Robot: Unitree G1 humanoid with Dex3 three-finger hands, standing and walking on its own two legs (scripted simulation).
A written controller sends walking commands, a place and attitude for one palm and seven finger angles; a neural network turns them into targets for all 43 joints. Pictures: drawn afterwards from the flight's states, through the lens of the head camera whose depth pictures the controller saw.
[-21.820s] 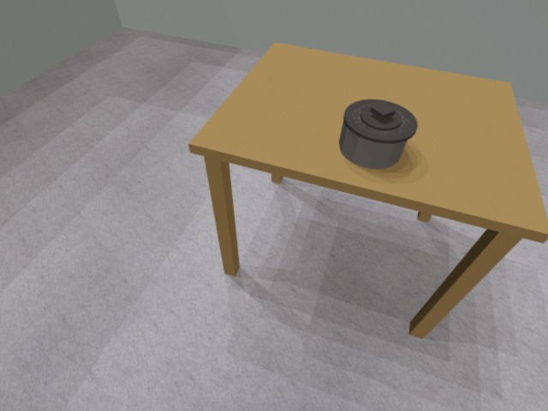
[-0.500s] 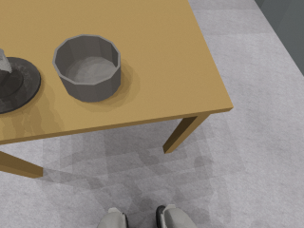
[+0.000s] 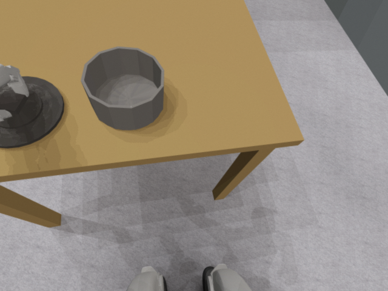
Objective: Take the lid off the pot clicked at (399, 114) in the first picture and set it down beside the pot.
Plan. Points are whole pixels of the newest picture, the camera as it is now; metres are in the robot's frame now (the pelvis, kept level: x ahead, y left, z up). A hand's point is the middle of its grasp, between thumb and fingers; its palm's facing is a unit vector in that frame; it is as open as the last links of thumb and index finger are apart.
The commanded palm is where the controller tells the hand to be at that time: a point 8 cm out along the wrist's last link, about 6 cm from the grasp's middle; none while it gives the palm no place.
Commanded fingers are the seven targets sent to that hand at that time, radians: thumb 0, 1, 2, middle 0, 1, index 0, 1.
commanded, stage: open the fingers wide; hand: left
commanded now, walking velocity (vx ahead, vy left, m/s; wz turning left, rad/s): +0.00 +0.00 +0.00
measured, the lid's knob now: (11, 102) +0.50 +0.35 +0.01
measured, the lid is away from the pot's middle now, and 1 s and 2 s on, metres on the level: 0.23 0.23 0.23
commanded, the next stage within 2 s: raise the empty hand in 0.60 s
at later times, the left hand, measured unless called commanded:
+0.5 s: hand out of the picture +0.46 +0.35 +0.03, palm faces -0.48 -0.14 -0.87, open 10.7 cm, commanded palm +0.50 +0.34 +0.09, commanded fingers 0.00 0.07 0.47 -0.29 -0.96 -0.29 -0.96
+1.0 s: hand out of the picture +0.46 +0.36 +0.06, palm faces -0.45 -0.14 -0.88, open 10.9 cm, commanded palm +0.50 +0.35 +0.12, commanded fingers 0.00 0.07 0.47 -0.29 -0.96 -0.29 -0.96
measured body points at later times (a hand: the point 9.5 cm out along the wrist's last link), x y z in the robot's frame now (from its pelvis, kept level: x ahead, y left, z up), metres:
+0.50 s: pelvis +0.00 +0.00 +0.00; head +0.13 +0.05 +0.43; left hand +0.48 +0.36 +0.08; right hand -0.01 -0.27 -0.10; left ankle -0.01 +0.05 -0.70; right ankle +0.01 -0.17 -0.70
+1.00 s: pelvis +0.00 +0.01 +0.01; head +0.12 +0.05 +0.44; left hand +0.48 +0.36 +0.11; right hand -0.01 -0.27 -0.10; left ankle -0.01 +0.05 -0.70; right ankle +0.01 -0.17 -0.70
